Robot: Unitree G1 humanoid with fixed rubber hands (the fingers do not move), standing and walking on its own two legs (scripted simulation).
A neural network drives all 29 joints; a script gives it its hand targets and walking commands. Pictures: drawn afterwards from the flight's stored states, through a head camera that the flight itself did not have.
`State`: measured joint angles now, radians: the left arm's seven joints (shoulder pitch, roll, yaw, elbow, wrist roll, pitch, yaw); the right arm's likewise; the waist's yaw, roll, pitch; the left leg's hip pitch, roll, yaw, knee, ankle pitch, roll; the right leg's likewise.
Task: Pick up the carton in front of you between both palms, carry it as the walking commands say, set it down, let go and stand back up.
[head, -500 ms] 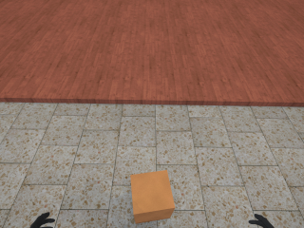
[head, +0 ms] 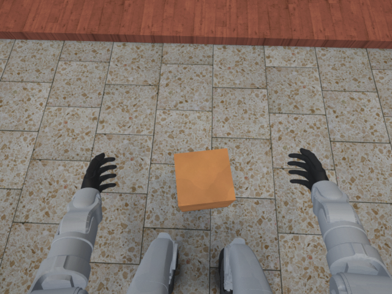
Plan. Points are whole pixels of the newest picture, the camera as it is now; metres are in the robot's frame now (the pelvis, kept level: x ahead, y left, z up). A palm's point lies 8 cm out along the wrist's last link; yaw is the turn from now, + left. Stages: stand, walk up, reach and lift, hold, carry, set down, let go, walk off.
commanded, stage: reach and lift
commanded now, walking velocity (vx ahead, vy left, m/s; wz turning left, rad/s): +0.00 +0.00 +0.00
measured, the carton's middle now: (202, 182) +0.43 +0.00 -0.57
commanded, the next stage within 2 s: none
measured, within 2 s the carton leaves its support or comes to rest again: neither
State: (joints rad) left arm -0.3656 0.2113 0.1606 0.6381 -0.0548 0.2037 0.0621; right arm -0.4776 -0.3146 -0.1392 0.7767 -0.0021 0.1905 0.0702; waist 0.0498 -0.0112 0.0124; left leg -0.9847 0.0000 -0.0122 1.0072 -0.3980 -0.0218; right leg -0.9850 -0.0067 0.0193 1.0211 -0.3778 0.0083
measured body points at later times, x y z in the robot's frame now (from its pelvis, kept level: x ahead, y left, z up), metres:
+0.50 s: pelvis -0.05 -0.02 -0.08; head +0.24 -0.03 +0.26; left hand +0.42 +0.20 -0.18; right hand +0.50 -0.18 -0.18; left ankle +0.04 +0.13 -0.66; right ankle +0.03 -0.12 -0.66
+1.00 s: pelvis -0.07 +0.00 -0.26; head +0.28 -0.01 +0.02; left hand +0.41 +0.21 -0.43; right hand +0.47 -0.18 -0.43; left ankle +0.04 +0.13 -0.66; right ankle +0.03 -0.12 -0.66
